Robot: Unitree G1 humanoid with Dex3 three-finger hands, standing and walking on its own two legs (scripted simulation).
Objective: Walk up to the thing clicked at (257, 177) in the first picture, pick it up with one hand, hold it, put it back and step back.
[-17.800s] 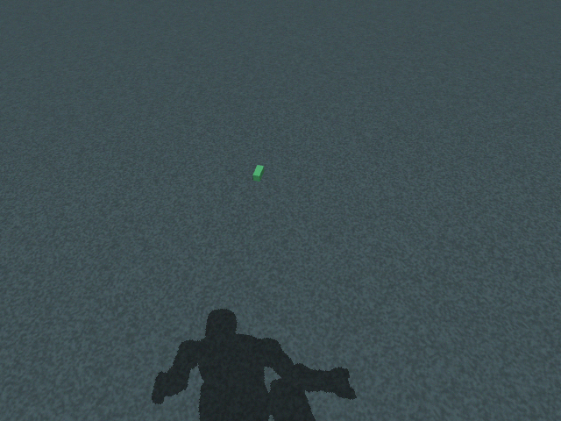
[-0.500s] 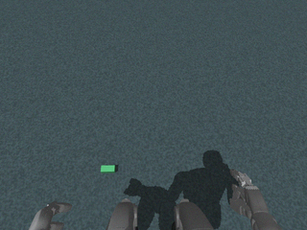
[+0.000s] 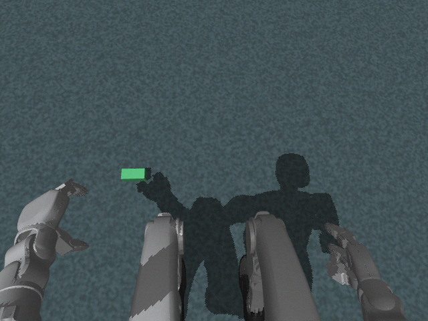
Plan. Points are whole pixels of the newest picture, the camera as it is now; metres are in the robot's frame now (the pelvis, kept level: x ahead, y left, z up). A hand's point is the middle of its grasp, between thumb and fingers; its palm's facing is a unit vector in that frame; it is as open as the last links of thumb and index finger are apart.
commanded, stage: rise first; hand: left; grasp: from above
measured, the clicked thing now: (134, 175) +0.47 +0.27 -0.47
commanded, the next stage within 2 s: none
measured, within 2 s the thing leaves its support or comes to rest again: neither
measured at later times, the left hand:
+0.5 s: hand (92, 195) +0.36 +0.32 -0.27, palm faces -0.48 -0.13 -0.87, open 11.7 cm
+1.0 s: hand (103, 185) +0.40 +0.32 -0.32, palm faces -0.46 -0.03 -0.89, open 11.7 cm
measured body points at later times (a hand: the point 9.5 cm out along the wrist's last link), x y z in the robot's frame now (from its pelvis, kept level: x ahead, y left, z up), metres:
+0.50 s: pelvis -0.03 +0.01 -0.12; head +0.18 +0.05 +0.27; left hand +0.39 +0.32 -0.22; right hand +0.04 -0.27 -0.24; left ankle +0.07 +0.12 -0.46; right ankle +0.06 -0.12 -0.46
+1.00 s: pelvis -0.02 +0.01 -0.16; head +0.20 +0.07 +0.22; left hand +0.42 +0.32 -0.27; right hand +0.04 -0.27 -0.28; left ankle +0.06 +0.12 -0.46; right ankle +0.06 -0.12 -0.46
